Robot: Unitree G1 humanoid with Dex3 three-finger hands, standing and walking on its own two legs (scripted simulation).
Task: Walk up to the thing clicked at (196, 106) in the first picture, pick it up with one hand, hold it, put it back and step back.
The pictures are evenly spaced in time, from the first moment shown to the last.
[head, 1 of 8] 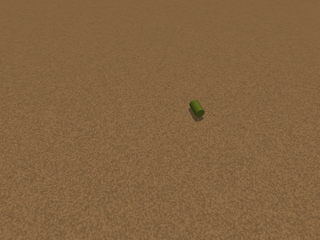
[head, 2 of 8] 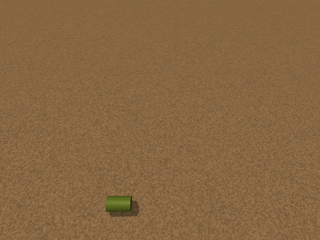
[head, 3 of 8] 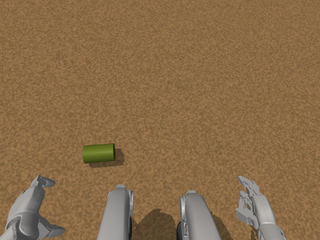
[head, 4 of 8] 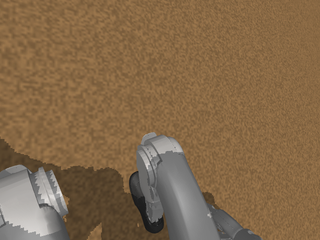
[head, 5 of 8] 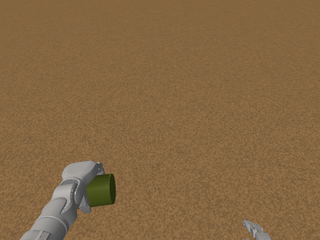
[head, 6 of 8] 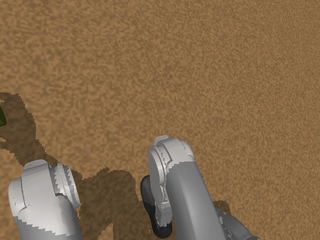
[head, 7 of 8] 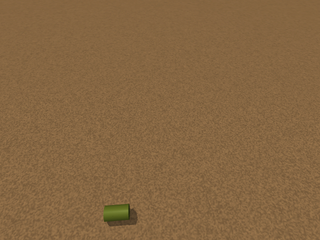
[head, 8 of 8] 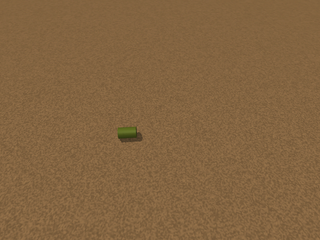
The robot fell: no
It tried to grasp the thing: yes
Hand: left
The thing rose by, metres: 0.66
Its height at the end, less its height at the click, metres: +0.00
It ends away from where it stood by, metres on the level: 0.01
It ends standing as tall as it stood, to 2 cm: yes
